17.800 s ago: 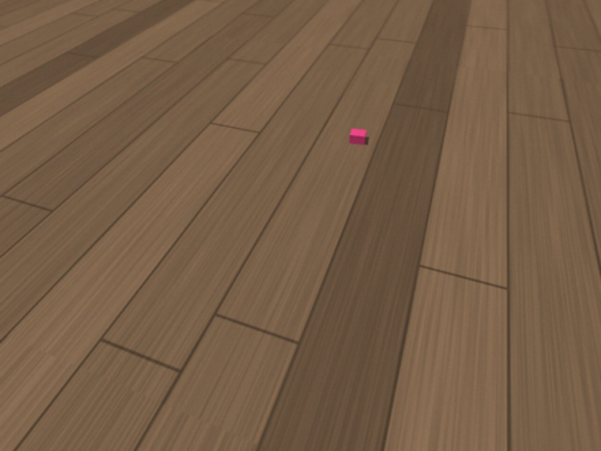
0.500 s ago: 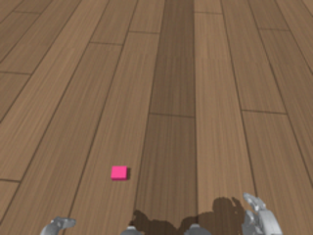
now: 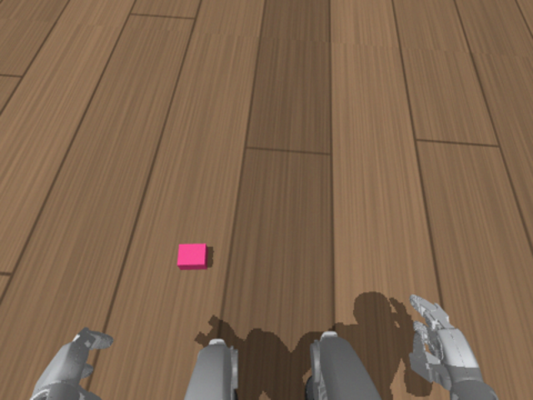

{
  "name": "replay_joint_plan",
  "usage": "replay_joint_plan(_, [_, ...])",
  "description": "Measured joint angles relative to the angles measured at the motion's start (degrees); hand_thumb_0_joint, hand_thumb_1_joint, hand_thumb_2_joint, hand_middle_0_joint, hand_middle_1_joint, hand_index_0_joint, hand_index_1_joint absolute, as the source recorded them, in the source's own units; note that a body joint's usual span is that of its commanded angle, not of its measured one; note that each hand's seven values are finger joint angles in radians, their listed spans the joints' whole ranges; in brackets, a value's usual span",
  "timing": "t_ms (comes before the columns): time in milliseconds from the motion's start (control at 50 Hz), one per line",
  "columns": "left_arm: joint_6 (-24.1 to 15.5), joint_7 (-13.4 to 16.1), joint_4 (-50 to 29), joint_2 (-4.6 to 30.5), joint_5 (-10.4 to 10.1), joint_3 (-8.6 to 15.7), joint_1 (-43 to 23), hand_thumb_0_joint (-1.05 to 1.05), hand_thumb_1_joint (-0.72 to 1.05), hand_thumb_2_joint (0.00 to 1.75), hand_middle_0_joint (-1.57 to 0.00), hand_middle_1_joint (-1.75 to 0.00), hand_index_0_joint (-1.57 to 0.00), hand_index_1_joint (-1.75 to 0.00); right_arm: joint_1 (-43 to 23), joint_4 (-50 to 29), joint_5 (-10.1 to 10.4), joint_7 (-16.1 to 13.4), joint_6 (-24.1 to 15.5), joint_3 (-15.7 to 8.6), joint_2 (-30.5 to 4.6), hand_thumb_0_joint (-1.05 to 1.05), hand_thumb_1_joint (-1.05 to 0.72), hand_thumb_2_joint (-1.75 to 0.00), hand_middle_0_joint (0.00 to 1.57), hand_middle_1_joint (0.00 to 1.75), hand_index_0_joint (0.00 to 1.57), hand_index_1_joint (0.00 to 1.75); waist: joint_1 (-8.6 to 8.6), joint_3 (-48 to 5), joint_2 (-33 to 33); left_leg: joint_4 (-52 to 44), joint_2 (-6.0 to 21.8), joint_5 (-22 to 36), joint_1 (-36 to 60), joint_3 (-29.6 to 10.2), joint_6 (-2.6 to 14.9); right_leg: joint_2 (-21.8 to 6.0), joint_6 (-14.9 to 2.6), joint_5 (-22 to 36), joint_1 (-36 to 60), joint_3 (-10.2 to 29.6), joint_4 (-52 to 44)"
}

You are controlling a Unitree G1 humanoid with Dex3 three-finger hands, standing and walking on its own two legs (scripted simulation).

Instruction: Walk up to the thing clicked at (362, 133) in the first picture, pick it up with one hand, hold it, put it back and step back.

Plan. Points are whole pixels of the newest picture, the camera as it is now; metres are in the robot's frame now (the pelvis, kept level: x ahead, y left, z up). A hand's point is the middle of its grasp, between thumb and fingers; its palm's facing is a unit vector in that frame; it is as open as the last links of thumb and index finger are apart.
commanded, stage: rise first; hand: left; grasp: from above
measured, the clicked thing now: (193, 256) +0.53 +0.23 -0.60
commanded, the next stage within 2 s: none
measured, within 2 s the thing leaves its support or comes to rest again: neither
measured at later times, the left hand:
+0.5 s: hand (139, 302) +0.34 +0.29 -0.32, palm faces -0.51 -0.22 -0.83, open 13.1 cm
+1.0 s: hand (155, 275) +0.42 +0.29 -0.41, palm faces -0.48 +0.02 -0.88, open 13.1 cm
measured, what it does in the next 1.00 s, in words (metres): lowers itself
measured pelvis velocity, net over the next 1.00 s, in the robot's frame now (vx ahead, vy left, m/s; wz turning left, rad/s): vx -0.07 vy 0.02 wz -0.09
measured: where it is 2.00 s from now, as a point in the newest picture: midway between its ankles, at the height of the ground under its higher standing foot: outside the picture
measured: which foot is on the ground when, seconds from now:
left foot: down 0.00-1.00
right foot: down 0.00-1.00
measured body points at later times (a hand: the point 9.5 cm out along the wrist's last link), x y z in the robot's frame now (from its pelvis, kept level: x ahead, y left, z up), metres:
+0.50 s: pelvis -0.07 +0.00 -0.20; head +0.14 +0.02 +0.20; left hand +0.36 +0.30 -0.28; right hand +0.03 -0.28 -0.33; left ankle +0.02 +0.12 -0.59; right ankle +0.03 -0.13 -0.59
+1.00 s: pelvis -0.07 +0.02 -0.26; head +0.18 +0.07 +0.11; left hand +0.44 +0.29 -0.36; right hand -0.04 -0.27 -0.36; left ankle +0.01 +0.12 -0.59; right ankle +0.03 -0.13 -0.59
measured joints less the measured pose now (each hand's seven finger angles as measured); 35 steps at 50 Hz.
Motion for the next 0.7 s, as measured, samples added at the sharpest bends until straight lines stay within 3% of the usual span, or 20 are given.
replay_joint_plan(160, [-10.1,1.8,5.8,3.4,10.6,-0.2,-13.1,0.0,-0.35,0.79,-0.31,-0.86,-0.31,-0.86,-3.9,4.2,0.2,1.2,-0.2,-1.5,-2.4,0.01,-0.93,-0.91,0.2,0.3,0.2,0.3,-0.24,-1.2,0.1,16.4,-0.4,-3.6,-18.5,-0.1,-0.36,-0.2,-0.13,-3.6,-19.0,0.7,16.7])
replay_joint_plan(280, [-12.4,4.0,12.8,5.9,18.1,0.5,-25.7,0.0,-0.37,0.82,-0.28,-0.88,-0.29,-0.88,-4.9,6.9,0.4,2.1,1.7,-2.1,-2.2,0.01,-0.94,-0.91,0.2,0.3,0.2,0.3,0.02,0.1,0.8,25.4,-0.5,-3.7,-29.6,-0.5,-0.47,0.0,-0.26,-3.4,-30.1,0.8,25.5])
replay_joint_plan(340, [-13.8,3.6,18.4,7.9,21.4,0.2,-32.2,0.0,-0.37,0.83,-0.27,-0.88,-0.28,-0.88,-4.4,8.2,0.0,2.7,2.5,-1.9,-1.6,0.01,-0.94,-0.91,0.2,0.3,0.2,0.3,-0.3,0.8,0.8,28.8,-0.6,-3.1,-34.3,-0.7,-0.54,0.0,-0.29,-2.7,-34.7,0.7,28.8])
replay_joint_plan(500, [-20.9,3.3,29.2,14.7,30.7,0.1,-44.6,0.0,-0.38,0.86,-0.27,-0.87,-0.28,-0.87,-1.2,10.6,-1.4,3.8,4.7,-0.4,-0.8,0.01,-0.95,-0.91,0.2,0.3,0.2,0.3,-2.92,3.1,0.2,37.8,-0.9,-2.3,-44.2,-2.2,-0.49,0.3,0.02,-1.3,-43.8,-0.2,36.4])
replay_joint_plan(600, [-24.6,5.7,33.8,17.7,36.5,0.4,-49.4,0.0,-0.37,0.86,-0.28,-0.84,-0.28,-0.85,0.4,11.5,-2.4,4.5,6.5,0.2,-1.0,0.01,-0.94,-0.91,0.2,0.3,0.2,0.3,-5.03,4.2,0.0,42.4,-1.2,-2.2,-48.7,-3.0,-0.08,0.3,0.53,-1.0,-47.5,-0.7,39.9])
replay_joint_plan(700, [-25.9,9.3,38.0,19.5,42.1,0.5,-53.1,0.0,-0.34,0.86,-0.28,-0.81,-0.28,-0.82,1.2,11.9,-3.3,5.2,8.6,0.8,-1.1,0.01,-0.92,-0.91,0.2,0.3,0.2,0.3,-7.05,4.5,-0.1,45.5,-1.5,-2.3,-52.1,-3.2,0.58,0.2,1.02,-1.2,-50.0,-0.8,42.3])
